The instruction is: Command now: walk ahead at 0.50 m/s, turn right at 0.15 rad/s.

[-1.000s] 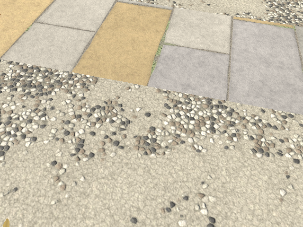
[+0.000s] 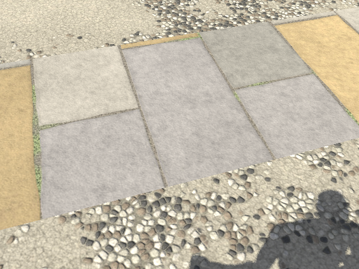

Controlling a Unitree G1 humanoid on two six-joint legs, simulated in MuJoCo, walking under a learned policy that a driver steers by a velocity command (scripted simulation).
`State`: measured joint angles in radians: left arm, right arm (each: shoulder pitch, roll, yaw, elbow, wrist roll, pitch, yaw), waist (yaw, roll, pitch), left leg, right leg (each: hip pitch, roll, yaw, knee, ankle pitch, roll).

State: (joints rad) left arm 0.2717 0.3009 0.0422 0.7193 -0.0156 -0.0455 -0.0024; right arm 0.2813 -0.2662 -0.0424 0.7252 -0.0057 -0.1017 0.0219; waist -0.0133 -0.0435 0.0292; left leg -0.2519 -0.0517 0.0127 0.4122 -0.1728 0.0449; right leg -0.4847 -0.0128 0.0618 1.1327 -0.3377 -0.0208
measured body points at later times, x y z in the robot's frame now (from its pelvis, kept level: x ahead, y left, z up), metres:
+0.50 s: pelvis +0.26 -0.04 +0.00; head +0.28 -0.05 +0.45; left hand +0.33 +0.25 -0.10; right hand +0.41 -0.31 -0.11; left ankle +0.23 +0.10 -0.66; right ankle +0.29 -0.15 -0.74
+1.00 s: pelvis +0.49 +0.09 +0.00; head +0.52 +0.12 +0.45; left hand +0.50 +0.41 -0.11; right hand +0.73 -0.10 -0.10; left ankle +0.50 +0.16 -0.74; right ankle +0.57 -0.07 -0.66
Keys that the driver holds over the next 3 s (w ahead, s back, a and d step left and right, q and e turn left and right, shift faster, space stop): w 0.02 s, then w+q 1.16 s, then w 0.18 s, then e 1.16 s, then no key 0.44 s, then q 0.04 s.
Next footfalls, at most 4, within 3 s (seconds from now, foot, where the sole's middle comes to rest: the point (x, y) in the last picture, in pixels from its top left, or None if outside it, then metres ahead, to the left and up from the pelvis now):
0.30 right None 0.33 -0.14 -0.78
0.82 left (130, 256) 0.54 0.18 -0.78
1.30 right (144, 179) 0.87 0.15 -0.78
1.74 left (84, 183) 0.85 0.40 -0.78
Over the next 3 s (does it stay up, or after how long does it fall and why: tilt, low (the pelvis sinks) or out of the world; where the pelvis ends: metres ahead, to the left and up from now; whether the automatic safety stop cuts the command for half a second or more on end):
stays up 0.84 0.24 0.00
